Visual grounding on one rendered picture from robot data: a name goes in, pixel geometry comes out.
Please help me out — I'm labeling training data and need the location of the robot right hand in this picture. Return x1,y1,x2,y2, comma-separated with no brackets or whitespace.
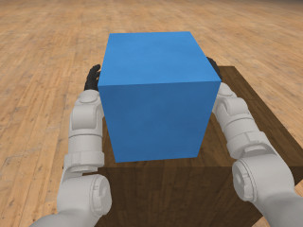
207,57,223,82

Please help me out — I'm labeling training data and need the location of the robot left forearm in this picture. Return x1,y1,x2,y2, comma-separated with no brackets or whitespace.
56,89,105,211

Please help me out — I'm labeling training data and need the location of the robot left upper arm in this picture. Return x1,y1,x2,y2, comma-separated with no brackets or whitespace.
28,174,112,227

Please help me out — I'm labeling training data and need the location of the pedestal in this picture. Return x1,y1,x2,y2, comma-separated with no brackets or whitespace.
62,65,303,227

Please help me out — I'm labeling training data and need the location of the robot right upper arm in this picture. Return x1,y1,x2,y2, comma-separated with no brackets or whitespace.
232,153,303,227

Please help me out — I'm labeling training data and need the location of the robot left hand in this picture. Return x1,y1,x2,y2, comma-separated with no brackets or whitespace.
83,64,101,91

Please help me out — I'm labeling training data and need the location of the robot right forearm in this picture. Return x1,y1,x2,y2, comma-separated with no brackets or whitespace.
212,82,295,189

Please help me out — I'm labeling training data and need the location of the carton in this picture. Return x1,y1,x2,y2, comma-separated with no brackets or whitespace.
98,31,222,163

